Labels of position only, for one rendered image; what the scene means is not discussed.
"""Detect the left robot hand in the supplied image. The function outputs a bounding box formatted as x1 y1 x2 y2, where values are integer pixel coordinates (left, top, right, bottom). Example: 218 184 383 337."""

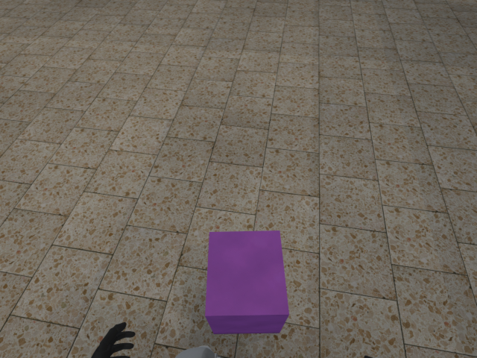
91 322 135 358

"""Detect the carton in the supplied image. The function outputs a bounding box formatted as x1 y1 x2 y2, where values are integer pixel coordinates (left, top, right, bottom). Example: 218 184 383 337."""
205 230 289 334

